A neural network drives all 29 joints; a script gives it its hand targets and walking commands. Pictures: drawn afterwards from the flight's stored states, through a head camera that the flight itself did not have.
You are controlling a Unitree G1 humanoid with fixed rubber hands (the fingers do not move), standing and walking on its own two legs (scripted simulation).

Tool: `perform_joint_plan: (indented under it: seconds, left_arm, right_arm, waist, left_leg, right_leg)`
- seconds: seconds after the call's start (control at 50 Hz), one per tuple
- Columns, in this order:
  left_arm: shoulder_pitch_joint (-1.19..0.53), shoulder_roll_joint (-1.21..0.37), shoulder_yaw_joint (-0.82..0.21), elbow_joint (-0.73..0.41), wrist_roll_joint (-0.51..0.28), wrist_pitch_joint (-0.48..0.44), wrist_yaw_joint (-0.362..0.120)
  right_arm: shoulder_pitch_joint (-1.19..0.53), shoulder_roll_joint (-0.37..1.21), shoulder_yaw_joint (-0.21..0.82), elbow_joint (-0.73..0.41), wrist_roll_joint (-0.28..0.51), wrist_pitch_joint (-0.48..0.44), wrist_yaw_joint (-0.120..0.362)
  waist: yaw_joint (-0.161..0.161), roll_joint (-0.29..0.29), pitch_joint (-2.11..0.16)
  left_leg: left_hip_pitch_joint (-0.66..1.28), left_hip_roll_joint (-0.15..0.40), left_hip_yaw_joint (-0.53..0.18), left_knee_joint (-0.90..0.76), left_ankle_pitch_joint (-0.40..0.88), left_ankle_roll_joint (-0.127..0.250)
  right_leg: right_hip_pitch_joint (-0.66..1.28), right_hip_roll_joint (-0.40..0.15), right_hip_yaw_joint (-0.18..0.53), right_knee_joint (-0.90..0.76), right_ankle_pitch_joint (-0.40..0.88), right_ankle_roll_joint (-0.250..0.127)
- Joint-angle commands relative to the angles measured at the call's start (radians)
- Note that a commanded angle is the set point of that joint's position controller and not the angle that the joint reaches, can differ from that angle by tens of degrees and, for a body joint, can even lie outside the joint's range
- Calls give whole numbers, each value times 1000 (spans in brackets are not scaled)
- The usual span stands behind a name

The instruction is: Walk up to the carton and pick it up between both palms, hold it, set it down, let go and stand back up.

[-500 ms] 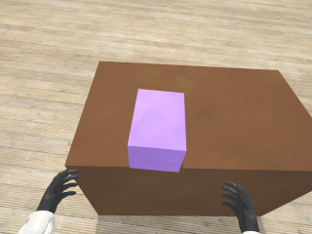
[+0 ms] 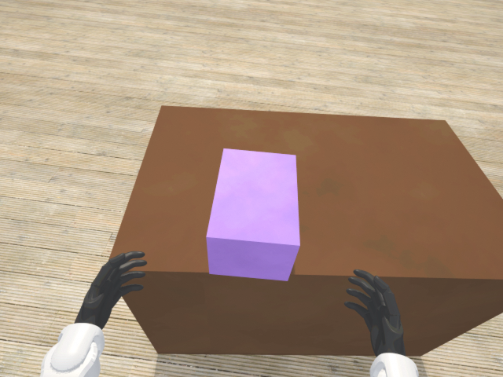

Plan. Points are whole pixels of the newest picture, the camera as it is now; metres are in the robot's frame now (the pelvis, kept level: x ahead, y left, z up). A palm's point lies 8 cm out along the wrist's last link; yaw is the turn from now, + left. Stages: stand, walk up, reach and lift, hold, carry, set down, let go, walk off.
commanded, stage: reach and lift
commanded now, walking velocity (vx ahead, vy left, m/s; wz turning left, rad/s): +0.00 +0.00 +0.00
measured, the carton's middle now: (254, 212) +0.44 +0.00 -0.05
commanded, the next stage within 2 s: none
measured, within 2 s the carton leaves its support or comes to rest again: neither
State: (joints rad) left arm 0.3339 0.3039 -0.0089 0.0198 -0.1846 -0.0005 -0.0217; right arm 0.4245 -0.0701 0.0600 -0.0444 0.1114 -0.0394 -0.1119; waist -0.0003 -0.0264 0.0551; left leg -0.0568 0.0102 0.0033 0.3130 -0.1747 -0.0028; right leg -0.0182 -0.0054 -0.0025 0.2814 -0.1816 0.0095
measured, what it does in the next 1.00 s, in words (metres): stands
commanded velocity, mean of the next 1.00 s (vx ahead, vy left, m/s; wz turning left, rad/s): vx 0.00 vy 0.00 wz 0.00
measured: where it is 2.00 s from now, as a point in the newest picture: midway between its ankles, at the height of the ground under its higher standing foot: outside the picture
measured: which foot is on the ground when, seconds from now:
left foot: down 0.00-1.00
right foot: down 0.00-1.00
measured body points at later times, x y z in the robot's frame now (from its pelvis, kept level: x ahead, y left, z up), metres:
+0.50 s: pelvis +0.01 +0.00 +0.00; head +0.00 +0.01 +0.45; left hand +0.30 +0.20 +0.07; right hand +0.28 -0.17 +0.06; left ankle +0.00 +0.12 -0.75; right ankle -0.01 -0.13 -0.75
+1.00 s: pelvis +0.01 +0.00 +0.00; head +0.02 +0.01 +0.45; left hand +0.39 +0.20 +0.11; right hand +0.37 -0.16 +0.08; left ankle +0.00 +0.12 -0.75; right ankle -0.01 -0.13 -0.75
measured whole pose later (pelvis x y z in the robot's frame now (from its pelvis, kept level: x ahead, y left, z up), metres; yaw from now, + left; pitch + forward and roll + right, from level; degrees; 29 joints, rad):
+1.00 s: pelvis +0.01 +0.00 +0.00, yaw +0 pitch -2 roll +0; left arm -0.49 0.27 0.08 0.34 -0.17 0.41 -0.02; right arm -0.38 -0.09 0.03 0.39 0.18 0.18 -0.22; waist 0.00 -0.03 0.06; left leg -0.10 0.01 0.00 0.32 -0.18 0.00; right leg -0.06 -0.01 0.00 0.29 -0.19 0.01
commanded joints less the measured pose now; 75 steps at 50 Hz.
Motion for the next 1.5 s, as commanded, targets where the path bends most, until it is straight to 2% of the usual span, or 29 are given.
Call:
perform_joint_plan:
  seconds: [0.0,0.04,0.14,0.24,0.32,0.36,0.44,0.54,0.58,0.68,0.7,0.74,0.76,0.8,0.84,0.86,0.9,0.92,1.02,1.04,1.1,1.14,1.2,1.22,1.24,1.3,1.32,1.42,1.48]
  left_arm:
    - [-202,36,-48,-224,-74,20,30]
    - [-258,43,-36,-177,-88,54,27]
    - [-313,8,19,-201,-39,125,22]
    - [-461,31,72,-180,-14,175,27]
    - [-466,13,105,-141,-6,213,9]
    - [-587,24,104,-107,2,239,6]
    - [-564,14,147,-103,29,277,-1]
    - [-750,16,168,-12,54,346,-3]
    - [-806,45,181,-1,38,346,-5]
    - [-863,26,180,53,81,371,-5]
    - [-923,31,171,127,74,378,-20]
    - [-919,50,191,40,66,378,-9]
    - [-1041,55,182,83,69,374,-4]
    - [-992,47,217,150,81,379,-1]
    - [-1066,53,218,237,83,385,-6]
    - [-1121,41,204,236,103,383,6]
    - [-1124,43,214,209,89,383,10]
    - [-1193,62,213,361,92,400,5]
    - [-1272,68,188,252,82,386,23]
    - [-1252,72,201,246,100,394,28]
    - [-1291,79,211,342,128,413,25]
    - [-1298,62,192,351,120,418,26]
    - [-1344,80,200,414,99,390,25]
    - [-1427,89,187,469,87,378,28]
    - [-1348,77,198,529,101,371,28]
    - [-1434,52,164,503,77,311,40]
    - [-1450,75,187,600,104,288,41]
    - [-1422,31,142,686,102,153,24]
    - [-1406,16,144,790,105,75,20]
  right_arm:
    - [-198,-12,-20,-204,43,14,-20]
    - [-269,-25,-53,-206,41,26,-28]
    - [-282,-38,-34,-140,55,52,-44]
    - [-431,-56,-51,-87,49,82,-55]
    - [-460,-55,-38,-42,61,102,-76]
    - [-545,-60,-65,15,44,122,-79]
    - [-573,-79,-49,-4,64,122,-95]
    - [-742,-98,-81,79,90,142,-100]
    - [-816,-84,-91,4,68,138,-114]
    - [-840,-124,-73,176,82,169,-113]
    - [-877,-107,-87,224,72,182,-125]
    - [-912,-122,-72,130,98,166,-125]
    - [-1015,-137,-96,179,95,174,-120]
    - [-992,-105,-73,185,103,176,-123]
    - [-1038,-114,-70,316,96,206,-119]
    - [-1061,-113,-100,330,85,198,-120]
    - [-1125,-120,-67,276,111,182,-126]
    - [-1175,-125,-73,404,116,196,-126]
    - [-1265,-154,-107,374,123,160,-145]
    - [-1265,-157,-81,359,138,157,-144]
    - [-1299,-186,-81,474,137,183,-143]
    - [-1303,-170,-81,514,141,184,-145]
    - [-1378,-176,-74,507,149,178,-143]
    - [-1440,-176,-118,559,128,175,-144]
    - [-1381,-159,-87,580,136,175,-138]
    - [-1457,-194,-151,595,88,130,-142]
    - [-1460,-161,-108,670,112,132,-126]
    - [-1418,-142,-133,799,87,57,-110]
    - [-1433,-117,-103,855,101,5,-95]
  waist:
    - [31,95,-34]
    - [27,53,-39]
    - [27,77,-79]
    - [31,99,-102]
    - [27,35,-95]
    - [23,83,-113]
    - [34,46,-158]
    - [31,89,-163]
    - [22,28,-214]
    - [21,56,-192]
    - [-6,39,-172]
    - [10,39,-263]
    - [-9,64,-229]
    - [29,36,-208]
    - [28,23,-203]
    - [10,69,-218]
    - [22,45,-295]
    - [25,49,-254]
    - [-25,69,-412]
    - [5,54,-442]
    - [11,50,-416]
    - [-26,47,-435]
    - [-7,16,-447]
    - [-27,48,-429]
    - [-3,25,-409]
    - [-48,27,-544]
    - [2,49,-505]
    - [-21,73,-539]
    - [6,67,-521]
  left_leg:
    - [-59,42,29,-85,-47,-12]
    - [-61,31,36,-71,-40,-7]
    - [21,24,55,-38,168,-28]
    - [20,20,57,-40,118,-25]
    - [42,13,66,-21,183,-16]
    - [-1,21,65,-27,156,-22]
    - [52,9,66,-10,273,-12]
    - [24,7,72,-20,203,-14]
    - [13,-2,76,-5,181,1]
    - [42,7,70,-1,279,-19]
    - [25,0,70,6,238,-11]
    - [44,-5,68,8,272,-12]
    - [25,2,64,-3,224,-14]
    - [8,-2,68,-9,201,2]
    - [-6,-1,73,-10,167,9]
    - [-7,3,65,-18,165,-8]
    - [44,1,67,19,286,-9]
    - [13,-4,73,23,265,-18]
    - [78,-8,73,69,377,-36]
    - [96,-4,77,79,435,-35]
    - [75,-7,81,75,433,-39]
    - [118,-5,73,87,464,-44]
    - [98,-7,71,89,465,-40]
    - [49,-14,69,85,384,-40]
    - [71,-7,63,78,397,-35]
    - [80,-6,63,104,408,-47]
    - [67,-5,64,121,448,-55]
    - [70,-3,55,131,421,-60]
    - [30,3,47,142,483,-66]
  right_leg:
    - [-63,8,40,-37,-81,-56]
    - [-70,5,47,-36,-70,-48]
    - [-42,17,33,-27,78,-33]
    - [-40,19,38,-18,45,-23]
    - [-28,18,35,-25,120,-10]
    - [-31,16,32,-8,86,-13]
    - [7,23,30,-3,224,2]
    - [-16,28,16,-12,129,-4]
    - [-7,19,20,4,169,16]
    - [-7,39,0,5,227,8]
    - [-11,27,8,-7,215,14]
    - [13,37,2,11,252,18]
    - [-30,33,3,0,191,16]
    - [8,26,13,-5,189,19]
    - [-18,25,14,-16,147,15]
    - [-39,33,-3,-12,129,9]
    - [-13,34,-2,2,245,12]
    - [-43,40,-4,-11,209,10]
    - [-19,51,-20,20,349,17]
    - [0,57,-22,29,406,19]
    - [15,55,-22,23,400,15]
    - [-4,62,-30,25,441,25]
    - [-12,65,-30,19,427,23]
    - [-50,51,-26,14,345,18]
    - [-36,56,-27,12,349,20]
    - [-70,68,-49,36,362,16]
    - [-103,70,-45,27,343,8]
    - [-149,63,-56,28,266,-6]
    - [-170,65,-53,27,257,-9]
